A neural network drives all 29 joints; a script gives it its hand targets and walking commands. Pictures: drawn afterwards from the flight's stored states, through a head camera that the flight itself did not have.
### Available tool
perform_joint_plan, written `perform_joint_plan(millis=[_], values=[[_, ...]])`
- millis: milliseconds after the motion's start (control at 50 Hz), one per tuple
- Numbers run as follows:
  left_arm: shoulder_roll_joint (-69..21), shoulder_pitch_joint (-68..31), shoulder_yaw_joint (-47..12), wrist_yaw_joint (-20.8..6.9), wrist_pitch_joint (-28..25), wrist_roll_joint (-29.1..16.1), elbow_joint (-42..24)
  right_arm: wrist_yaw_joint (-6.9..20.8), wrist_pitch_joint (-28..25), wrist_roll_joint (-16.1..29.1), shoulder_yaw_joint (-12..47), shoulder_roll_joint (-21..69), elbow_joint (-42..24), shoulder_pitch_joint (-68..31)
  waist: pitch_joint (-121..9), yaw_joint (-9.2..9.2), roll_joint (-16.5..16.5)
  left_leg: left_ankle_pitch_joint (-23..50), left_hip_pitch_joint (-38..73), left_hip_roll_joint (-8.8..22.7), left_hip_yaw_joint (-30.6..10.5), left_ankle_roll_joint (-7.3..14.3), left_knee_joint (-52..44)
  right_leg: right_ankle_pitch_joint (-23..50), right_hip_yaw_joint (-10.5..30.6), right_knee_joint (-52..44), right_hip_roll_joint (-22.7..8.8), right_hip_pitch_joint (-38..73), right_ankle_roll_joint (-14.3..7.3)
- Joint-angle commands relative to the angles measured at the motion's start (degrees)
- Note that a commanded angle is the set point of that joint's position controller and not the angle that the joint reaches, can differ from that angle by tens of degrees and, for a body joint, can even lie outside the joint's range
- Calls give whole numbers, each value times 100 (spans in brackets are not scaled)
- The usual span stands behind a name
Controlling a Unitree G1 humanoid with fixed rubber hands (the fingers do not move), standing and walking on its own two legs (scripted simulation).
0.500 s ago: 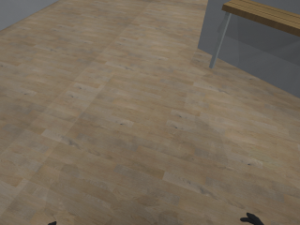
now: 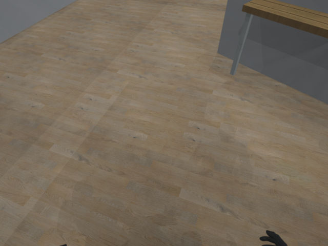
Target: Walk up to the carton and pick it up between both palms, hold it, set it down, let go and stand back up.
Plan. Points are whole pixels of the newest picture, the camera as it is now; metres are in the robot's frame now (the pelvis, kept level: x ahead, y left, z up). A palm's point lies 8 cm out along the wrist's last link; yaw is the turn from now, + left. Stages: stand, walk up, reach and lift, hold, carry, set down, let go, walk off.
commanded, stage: stand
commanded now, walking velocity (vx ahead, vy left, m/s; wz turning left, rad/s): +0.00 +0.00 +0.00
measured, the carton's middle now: out of the picture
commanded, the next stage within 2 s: walk up in 0.56 s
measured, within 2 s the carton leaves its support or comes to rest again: neither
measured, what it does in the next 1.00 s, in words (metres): lifts its right foot, turning right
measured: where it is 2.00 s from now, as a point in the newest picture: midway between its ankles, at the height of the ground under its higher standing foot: outside the picture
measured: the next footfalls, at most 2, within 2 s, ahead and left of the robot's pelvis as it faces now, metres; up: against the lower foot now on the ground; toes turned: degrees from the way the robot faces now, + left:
right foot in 1.02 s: +0.08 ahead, -0.23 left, +0.00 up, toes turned -21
left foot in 1.22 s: +0.16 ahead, -0.01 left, +0.00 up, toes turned -20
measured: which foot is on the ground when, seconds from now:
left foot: down 0.00-1.00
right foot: down 0.00-0.80, up 0.82-1.00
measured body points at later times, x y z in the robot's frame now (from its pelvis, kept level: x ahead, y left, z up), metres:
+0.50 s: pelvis -0.01 -0.02 +0.02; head +0.00 -0.03 +0.47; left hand +0.11 +0.27 -0.10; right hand +0.08 -0.31 -0.12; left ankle +0.01 +0.13 -0.72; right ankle +0.01 -0.11 -0.72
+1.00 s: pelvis +0.00 -0.05 +0.00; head +0.01 -0.08 +0.45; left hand +0.15 +0.27 -0.09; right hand +0.05 -0.42 -0.10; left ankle +0.01 +0.13 -0.72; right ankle +0.04 -0.20 -0.71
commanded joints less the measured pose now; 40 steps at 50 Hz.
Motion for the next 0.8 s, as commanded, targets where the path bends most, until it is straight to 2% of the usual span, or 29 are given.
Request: perform_joint_plan(millis=[0,20,40,60,80,100,140,180,240,260,300,320,340,360,380,400,420,460,500,520,540,600,620,660,680,720,740,760,780], values=[[1315,-221,252,74,-177,-53,-325,-66,-111,41,-283,-1230,-196,-101,-1128,-36,-55,1621,495,554,-490,325,-719,1995,779,-874,-723,474,-418],[1358,-37,255,88,-144,-31,-210,-43,-105,-29,-295,-1336,-327,-280,-1140,-2,63,1625,451,633,-646,374,-675,1870,717,-948,-713,566,-327],[1200,-365,193,46,-126,4,-251,-44,-109,42,-266,-1116,-294,-277,-969,-91,-289,1525,326,572,-379,349,-615,1874,584,-1012,-691,444,-365],[1385,-223,251,48,-171,-11,-261,-32,-76,17,-179,-1078,-200,-17,-1049,6,-504,1412,375,614,-562,353,-733,1915,809,-1130,-804,668,-372],[1359,-437,219,82,-157,-58,-236,-24,-90,47,-160,-933,-182,-101,-1058,-158,-615,1226,355,549,-471,350,-789,1960,753,-1165,-783,677,-422],[1527,-352,273,82,-134,-8,-175,-15,-55,-41,-196,-1029,-170,-185,-934,-12,-209,1303,274,589,-503,333,-967,1892,654,-1085,-795,708,-408],[1212,-290,207,93,-117,-4,-173,-14,-93,-74,-218,-1037,-179,-283,-960,-20,374,1125,566,568,-496,268,-1135,1450,832,-1466,-782,521,-393],[1369,-405,192,53,-75,-75,-56,-19,-60,5,-193,-1077,-97,-236,-738,-85,-379,1011,533,554,-455,242,-1174,1187,824,-1694,-773,512,-303],[1177,-511,155,38,-100,-59,-15,-31,-72,49,-198,-1084,103,-26,-736,-98,-246,885,665,569,-500,274,-1463,1225,735,-1743,-721,580,-220],[1244,-604,142,41,-115,-54,-58,-77,-80,-12,-193,-1107,116,-85,-696,-42,-581,1010,773,609,-508,227,-1554,1145,748,-1953,-784,705,-261],[1438,-492,223,42,-102,-55,98,-72,-22,7,-254,-1279,200,46,-776,-121,-334,1055,767,509,-415,172,-1577,1330,747,-1985,-695,738,-180],[1336,-420,211,49,-144,-51,85,-77,-14,-68,-287,-1302,188,-37,-755,-1,63,1124,860,661,-457,221,-1599,1113,863,-1896,-697,692,-210],[1354,-566,182,35,-124,-27,34,-29,-48,15,-209,-1123,228,-122,-629,-81,-300,993,675,691,-484,188,-1694,1104,797,-1991,-733,757,-245],[1251,-505,170,44,-93,-73,33,-33,-46,-33,-184,-1041,216,-19,-569,-73,-49,979,743,630,-387,185,-1626,1066,822,-1987,-709,634,-227],[1262,-357,197,16,-127,-31,91,-17,1,6,-123,-861,316,24,-753,-30,-508,990,721,677,-483,178,-1689,1137,730,-1970,-693,776,-246],[1277,-527,199,21,-94,-28,174,-56,-97,7,-147,-993,297,-58,-731,-29,-285,923,711,591,-368,175,-1677,1296,835,-2128,-695,868,-258],[1278,-449,158,25,-103,-12,58,-45,-78,-79,-156,-1063,208,-145,-826,-75,314,1017,886,645,-381,130,-1718,1172,839,-1975,-712,772,-259],[1335,-323,230,16,-103,-51,179,-18,-43,0,-170,-1145,382,169,-588,-110,-211,1069,726,588,-353,85,-1734,1344,761,-2095,-722,796,-258],[1326,-406,161,91,-97,-34,180,-52,-12,-19,-152,-980,385,40,-647,-51,-329,934,770,723,-496,181,-1768,1396,747,-2251,-693,886,-41],[1386,-431,208,88,-114,-106,172,-47,9,21,-144,-1002,306,4,-544,2,-639,1022,760,611,-349,122,-1759,1473,734,-2148,-697,852,-58],[1418,-371,225,93,-67,-23,233,0,-20,11,-166,-935,368,159,-510,-113,-360,898,774,575,-278,71,-1805,1390,786,-2285,-692,791,-116],[1347,-422,215,47,-33,-95,174,-61,-58,-26,-248,-1259,361,-55,-522,11,58,1011,747,628,-414,74,-1894,1134,727,-2244,-700,784,-245],[1460,-382,278,63,-65,-26,237,-11,-61,-22,-142,-900,360,-68,-660,-10,-260,934,884,703,-372,118,-1937,1100,760,-2259,-725,840,-251],[1454,-555,261,92,-36,-50,230,-57,-45,5,-244,-1117,396,67,-350,-95,-353,928,795,690,-455,122,-2042,816,683,-2361,-692,601,-205],[1189,-547,183,47,-71,-49,159,-45,-32,2,-228,-1206,363,-12,-601,-55,-40,947,1024,635,-316,109,-1871,619,834,-2462,-740,547,-143],[1173,-567,149,-4,-70,-23,192,-63,-32,-15,-218,-1114,351,48,-619,-127,-304,926,925,679,-361,124,-1822,513,713,-2324,-555,609,-99],[1861,-337,657,-346,138,186,-598,-67,-167,-41,-611,-1965,2,470,-486,-179,-438,-558,1818,491,-255,453,-1212,-373,1288,-1705,-201,-977,-507],[1739,-520,674,-474,230,166,-768,-90,-180,-55,-663,-1990,14,742,-344,-390,177,-1234,2349,958,-754,636,-1620,-1017,1120,-1157,-167,-2053,-442],[1611,-830,702,-542,247,188,-945,-140,-241,-55,-728,-2229,130,1169,-545,-582,801,-1788,2247,1955,-1445,983,-2393,-452,597,297,-140,-2150,-229]])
